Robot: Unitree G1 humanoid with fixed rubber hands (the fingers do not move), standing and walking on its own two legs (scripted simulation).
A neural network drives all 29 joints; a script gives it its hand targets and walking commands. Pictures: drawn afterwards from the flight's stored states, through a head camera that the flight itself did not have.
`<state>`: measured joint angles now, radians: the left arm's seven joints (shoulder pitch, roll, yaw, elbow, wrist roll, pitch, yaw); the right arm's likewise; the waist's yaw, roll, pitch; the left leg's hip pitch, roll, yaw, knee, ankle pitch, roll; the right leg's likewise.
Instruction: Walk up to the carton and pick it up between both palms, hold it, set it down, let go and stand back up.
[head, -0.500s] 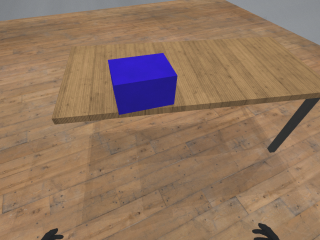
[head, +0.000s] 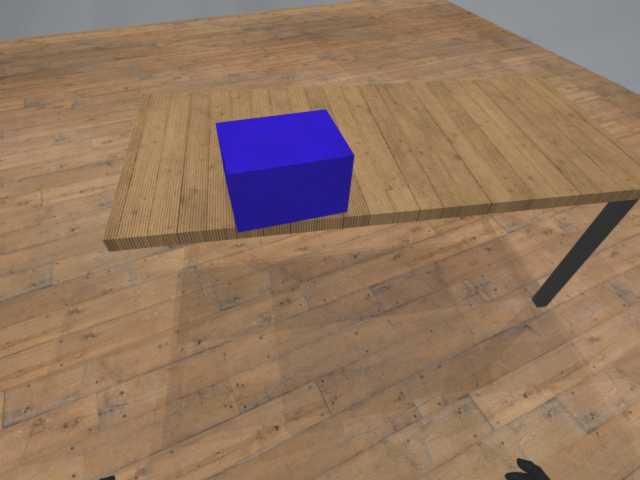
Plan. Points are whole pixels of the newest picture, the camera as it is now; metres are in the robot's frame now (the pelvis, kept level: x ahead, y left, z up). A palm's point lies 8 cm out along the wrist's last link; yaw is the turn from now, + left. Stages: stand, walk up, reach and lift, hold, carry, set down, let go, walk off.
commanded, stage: stand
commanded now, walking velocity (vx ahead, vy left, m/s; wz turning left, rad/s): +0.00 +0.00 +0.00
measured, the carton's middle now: (283, 168) +0.76 +0.08 -0.07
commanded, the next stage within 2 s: walk up in 0.90 s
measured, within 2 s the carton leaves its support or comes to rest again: neither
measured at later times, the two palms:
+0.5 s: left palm out of the picture +0.09 +0.30 -0.11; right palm out of the picture +0.09 -0.30 -0.11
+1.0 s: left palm out of the picture +0.11 +0.30 -0.12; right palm out of the picture +0.11 -0.31 -0.11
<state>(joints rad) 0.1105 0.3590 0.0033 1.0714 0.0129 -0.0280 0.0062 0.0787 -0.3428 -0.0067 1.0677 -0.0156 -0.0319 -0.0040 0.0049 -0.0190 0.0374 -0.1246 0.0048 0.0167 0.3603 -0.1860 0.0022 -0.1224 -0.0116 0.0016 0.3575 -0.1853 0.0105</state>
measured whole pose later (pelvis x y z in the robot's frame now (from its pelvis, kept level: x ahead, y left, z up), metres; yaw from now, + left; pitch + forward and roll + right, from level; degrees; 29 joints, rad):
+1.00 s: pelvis +0.02 +0.00 +0.00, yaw -1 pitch -2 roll +0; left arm 0.11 0.37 0.01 1.08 0.01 -0.02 0.01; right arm 0.07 -0.36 -0.01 1.10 -0.01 -0.02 -0.01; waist 0.00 -0.02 0.04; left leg -0.09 0.01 0.03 0.34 -0.20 0.00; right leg -0.10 0.00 0.02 0.33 -0.20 0.01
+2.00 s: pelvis +0.23 -0.02 -0.03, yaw +3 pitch -5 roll +2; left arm 0.36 0.49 0.13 0.77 0.04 -0.02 -0.08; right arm 0.30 -0.48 -0.11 0.76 -0.03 -0.07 0.03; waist 0.01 -0.06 0.10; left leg -0.28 0.03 0.09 0.68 -0.32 0.01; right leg -0.42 -0.09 -0.01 0.80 -0.42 -0.04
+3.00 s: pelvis +0.38 -0.04 -0.04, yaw +9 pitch -4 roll +0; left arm 0.11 0.44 0.05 0.89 0.01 -0.02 0.00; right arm 0.12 -0.40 -0.03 0.95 0.00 -0.02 -0.01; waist -0.02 -0.01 0.10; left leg -0.37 0.02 0.00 0.73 -0.28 -0.02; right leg -0.31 -0.04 -0.03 0.77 -0.39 0.00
